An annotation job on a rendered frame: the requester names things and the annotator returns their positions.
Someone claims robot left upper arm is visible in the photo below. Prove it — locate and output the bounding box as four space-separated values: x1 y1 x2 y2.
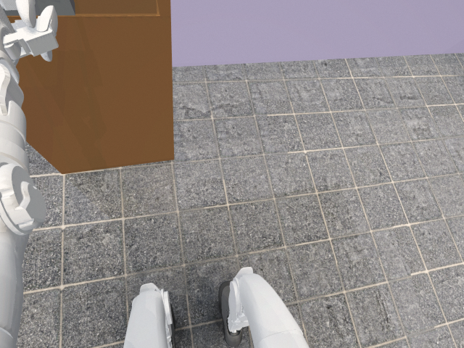
0 162 46 348

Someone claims cabinet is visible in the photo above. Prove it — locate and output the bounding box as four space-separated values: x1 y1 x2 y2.
7 0 174 174

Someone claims robot right foot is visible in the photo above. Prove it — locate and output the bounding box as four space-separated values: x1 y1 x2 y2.
218 281 242 347

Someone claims handle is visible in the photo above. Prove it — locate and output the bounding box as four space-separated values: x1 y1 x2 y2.
3 0 75 16

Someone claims left robot forearm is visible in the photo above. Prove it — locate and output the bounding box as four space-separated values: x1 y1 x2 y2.
0 50 29 175

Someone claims left robot hand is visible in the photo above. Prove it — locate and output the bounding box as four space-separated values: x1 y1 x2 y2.
0 0 59 67

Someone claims robot right shin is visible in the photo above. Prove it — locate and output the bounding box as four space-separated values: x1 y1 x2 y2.
228 267 253 332

